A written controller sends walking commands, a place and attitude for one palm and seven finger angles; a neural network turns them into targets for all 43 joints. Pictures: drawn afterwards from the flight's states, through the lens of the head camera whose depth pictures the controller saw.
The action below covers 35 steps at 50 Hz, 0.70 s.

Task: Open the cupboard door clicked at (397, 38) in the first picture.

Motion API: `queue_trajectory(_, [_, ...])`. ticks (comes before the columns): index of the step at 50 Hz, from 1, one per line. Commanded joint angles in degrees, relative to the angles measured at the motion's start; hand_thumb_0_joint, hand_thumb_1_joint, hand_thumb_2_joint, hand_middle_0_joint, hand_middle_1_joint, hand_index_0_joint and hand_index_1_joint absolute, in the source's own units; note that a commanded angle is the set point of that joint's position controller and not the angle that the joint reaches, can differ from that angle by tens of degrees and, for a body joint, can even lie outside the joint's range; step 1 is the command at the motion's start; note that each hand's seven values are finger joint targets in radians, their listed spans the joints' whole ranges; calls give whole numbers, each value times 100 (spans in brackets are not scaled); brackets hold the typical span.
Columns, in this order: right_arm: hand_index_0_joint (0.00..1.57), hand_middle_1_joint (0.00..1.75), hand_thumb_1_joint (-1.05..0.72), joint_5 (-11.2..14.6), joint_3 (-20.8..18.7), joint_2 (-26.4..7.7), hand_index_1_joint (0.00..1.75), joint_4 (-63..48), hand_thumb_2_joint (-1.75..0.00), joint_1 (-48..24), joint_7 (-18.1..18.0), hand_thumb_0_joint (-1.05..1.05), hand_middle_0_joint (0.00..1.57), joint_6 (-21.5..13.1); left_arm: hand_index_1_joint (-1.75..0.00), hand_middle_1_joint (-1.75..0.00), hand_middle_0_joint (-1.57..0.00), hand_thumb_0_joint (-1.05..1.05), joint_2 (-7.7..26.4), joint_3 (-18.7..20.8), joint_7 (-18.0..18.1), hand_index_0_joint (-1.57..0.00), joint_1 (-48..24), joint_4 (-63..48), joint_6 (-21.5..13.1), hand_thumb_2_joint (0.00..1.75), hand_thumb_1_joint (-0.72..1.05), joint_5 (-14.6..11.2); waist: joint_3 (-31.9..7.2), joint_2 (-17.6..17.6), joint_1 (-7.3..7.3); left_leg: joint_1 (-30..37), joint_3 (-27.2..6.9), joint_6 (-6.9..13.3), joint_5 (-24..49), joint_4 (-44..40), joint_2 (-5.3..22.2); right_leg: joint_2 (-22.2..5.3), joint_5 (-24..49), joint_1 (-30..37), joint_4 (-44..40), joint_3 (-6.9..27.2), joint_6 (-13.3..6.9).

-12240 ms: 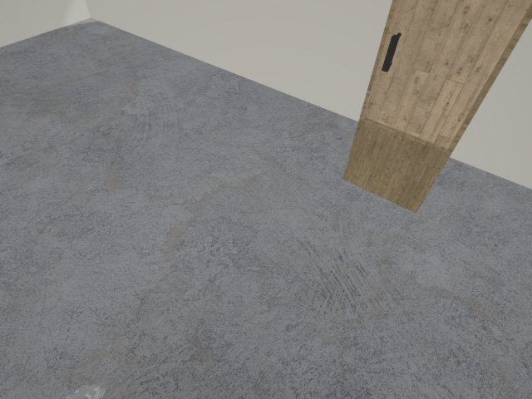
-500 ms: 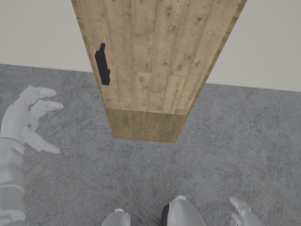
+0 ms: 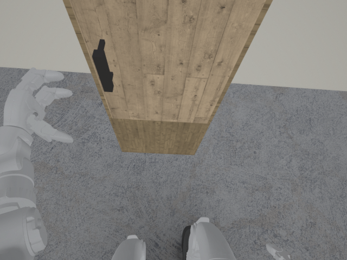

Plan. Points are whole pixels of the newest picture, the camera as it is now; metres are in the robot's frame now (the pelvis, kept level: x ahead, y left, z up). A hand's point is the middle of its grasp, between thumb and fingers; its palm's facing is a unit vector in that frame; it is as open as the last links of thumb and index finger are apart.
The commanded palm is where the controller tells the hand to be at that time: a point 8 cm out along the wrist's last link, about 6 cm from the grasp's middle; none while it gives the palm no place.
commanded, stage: move the hooked fingers beside the handle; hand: left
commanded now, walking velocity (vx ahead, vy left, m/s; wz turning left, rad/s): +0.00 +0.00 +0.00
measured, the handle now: (105, 66) +0.56 +0.16 +0.04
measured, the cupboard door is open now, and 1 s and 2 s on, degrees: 0 0 0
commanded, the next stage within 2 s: slide the fingers in behind the handle in 1.40 s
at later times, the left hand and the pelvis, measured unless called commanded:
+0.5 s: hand (70, 81) +0.50 +0.23 +0.04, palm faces -0.06 -1.00 -0.02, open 14.0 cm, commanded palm +0.49 +0.27 +0.04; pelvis -0.01 +0.00 -0.01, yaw -1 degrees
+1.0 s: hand (71, 79) +0.51 +0.23 +0.04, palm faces -0.05 -1.00 -0.03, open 13.9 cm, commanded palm +0.49 +0.27 +0.04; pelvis +0.01 +0.01 +0.00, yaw -2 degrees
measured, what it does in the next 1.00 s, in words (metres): stands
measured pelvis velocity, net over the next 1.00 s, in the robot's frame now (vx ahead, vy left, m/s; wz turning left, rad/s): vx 0.01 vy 0.01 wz -0.03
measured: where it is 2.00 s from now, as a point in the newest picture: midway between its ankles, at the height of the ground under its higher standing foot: outside the picture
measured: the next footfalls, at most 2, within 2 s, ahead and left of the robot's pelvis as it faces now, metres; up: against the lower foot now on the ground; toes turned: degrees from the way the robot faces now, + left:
none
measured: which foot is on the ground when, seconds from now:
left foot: down 0.00-1.00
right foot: down 0.00-1.00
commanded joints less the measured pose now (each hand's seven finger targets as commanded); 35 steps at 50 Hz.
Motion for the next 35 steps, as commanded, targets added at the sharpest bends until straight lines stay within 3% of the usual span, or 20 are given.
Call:
queue_trajectory(1, [20,30,-90,-50,-409,-1001,30,-417,-90,759,-80,0,20,-35,-120,-120,-30,0,1730,388,75,-30,-2059,-964,-379,30,-50,-33,-2725,725,24,424,-357,-141,3099,-884,-120,312,1578,2574,-149,500,-97])
queue_trajectory(4, [20,30,-90,-60,-391,-1015,30,-345,-90,822,-87,0,20,53,-120,-120,-30,0,1798,329,104,-30,-2512,-787,-423,30,-50,48,-2659,683,-89,379,-396,-131,3020,-855,-105,331,1515,2448,-126,486,-96])
queue_trajectory(6, [20,30,-90,-70,-393,-1025,30,-333,-90,844,-92,0,20,91,-120,-120,-30,0,1907,386,139,-30,-2598,-726,-444,30,-50,99,-2753,783,-98,359,-390,-123,2987,-829,-113,320,1518,2456,-126,510,-89])
queue_trajectory(8, [20,30,-90,-82,-392,-1020,30,-350,-90,885,-83,0,20,122,-120,-120,-30,0,1809,304,131,-30,-2739,-707,-468,30,-50,79,-2834,955,-141,535,-432,-151,3274,-793,-102,341,1588,2328,-81,474,-117])
queue_trajectory(9, [20,30,-90,-89,-385,-1035,30,-307,-90,922,-73,0,20,161,-120,-120,-30,0,1992,422,138,-30,-2742,-628,-463,30,-50,125,-2896,887,-99,534,-427,-154,3265,-788,-85,349,1582,2372,-98,488,-102])
queue_trajectory(11, [20,30,-90,-91,-359,-1019,30,-284,-90,912,-72,0,20,205,-120,-120,-30,0,1779,184,163,-30,-3003,-442,-428,30,-50,186,-2647,901,-235,431,-452,-147,3069,-801,-87,337,1415,2161,-117,457,-81])
queue_trajectory(13, [20,30,-90,-107,-369,-1036,30,-272,-90,972,-75,0,20,230,-120,-120,-30,0,1741,151,194,-30,-3246,-417,-454,30,-50,172,-2705,879,-314,496,-485,-134,3080,-762,-85,354,1390,2071,-108,444,-97])
queue_trajectory(14, [20,30,-90,-117,-378,-1072,30,-241,-90,1042,-80,0,20,266,-120,-120,-30,0,2041,370,225,-30,-3190,-342,-446,30,-50,243,-2867,895,-241,538,-488,-152,3176,-761,-74,356,1424,2124,-95,450,-90])
queue_trajectory(16, [20,30,-90,-135,-341,-1048,30,-229,-90,1031,-62,0,20,302,-120,-120,-30,0,1884,205,279,-30,-3445,-131,-412,30,-50,300,-2725,885,-347,368,-499,-143,2921,-728,-87,354,1287,1990,-84,440,-79])
queue_trajectory(17, [20,30,-90,-141,-331,-1080,30,-229,-90,1055,-68,0,20,322,-120,-120,-30,0,2098,363,335,-30,-3468,5,-402,30,-50,327,-2615,767,-354,202,-492,-128,2777,-732,-92,355,1237,2017,-97,442,-81])
queue_trajectory(20, [20,30,-90,-164,-287,-1089,30,-241,-90,1102,-64,0,20,369,-120,-120,-30,0,2226,318,379,-30,-3853,117,-410,30,-50,433,-2680,927,-445,63,-481,-106,2635,-670,-108,357,1215,1987,-69,483,-85])
queue_trajectory(22, [20,30,-90,-192,-276,-1107,30,-240,-90,1158,-63,0,20,405,-120,-120,-30,0,2409,401,432,-30,-3995,150,-424,30,-50,515,-2849,919,-484,48,-500,-87,2696,-616,-102,361,1283,2016,-30,489,-86])
queue_trajectory(24, [20,30,-90,-217,-273,-1118,30,-249,-90,1244,-48,0,20,437,-120,-120,-30,0,2503,466,416,-30,-4097,100,-458,30,-50,537,-3191,1160,-465,275,-542,-132,3049,-564,-81,378,1452,2001,48,470,-103])
queue_trajectory(28, [20,30,-90,-222,-258,-1123,30,-231,-90,1331,-21,0,20,530,-120,-120,-30,0,2334,298,412,-30,-4240,330,-359,30,-50,558,-2970,1099,-627,297,-613,-121,3239,-499,-39,400,1487,1726,55,409,-96])
queue_trajectory(29, [20,30,-90,-238,-260,-1139,30,-193,-90,1375,-15,0,20,560,-120,-120,-30,0,2441,339,433,-30,-4397,264,-340,30,-50,615,-3088,1190,-642,392,-638,-138,3336,-500,-9,406,1501,1691,58,407,-81])
queue_trajectory(30, [20,30,-90,-246,-265,-1149,30,-197,-90,1406,-8,0,20,586,-120,-120,-30,0,2461,359,462,-30,-4369,353,-304,30,-50,649,-3126,1333,-627,438,-654,-165,3411,-471,-14,403,1456,1571,73,401,-83])
queue_trajectory(32, [20,30,-90,-258,-263,-1144,30,-231,-90,1448,23,0,20,635,-120,-120,-30,0,2468,426,501,-30,-4122,430,-252,30,-50,659,-3068,1144,-597,345,-646,-146,3383,-486,-11,414,1470,1644,55,378,-77])
queue_trajectory(34, [20,30,-90,-274,-286,-1149,30,-315,-90,1496,51,0,20,681,-120,-120,-30,0,2672,620,500,-30,-3918,74,-320,30,-50,661,-3486,1354,-426,667,-651,-188,3888,-489,10,424,1718,1809,98,390,-99])
queue_trajectory(35, [20,30,-90,-271,-309,-1114,30,-335,-90,1494,76,0,20,708,-120,-120,-30,0,2519,531,502,-30,-3861,-68,-334,30,-50,638,-3588,1375,-444,759,-653,-197,4037,-477,15,424,1834,1839,90,385,-88])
